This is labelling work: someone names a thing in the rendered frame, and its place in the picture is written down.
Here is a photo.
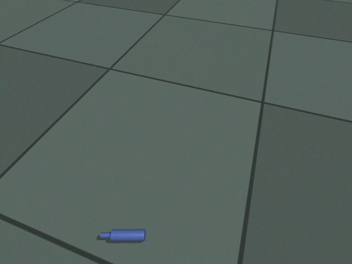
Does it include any bottle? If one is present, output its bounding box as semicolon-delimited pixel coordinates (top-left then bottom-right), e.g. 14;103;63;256
100;229;146;241

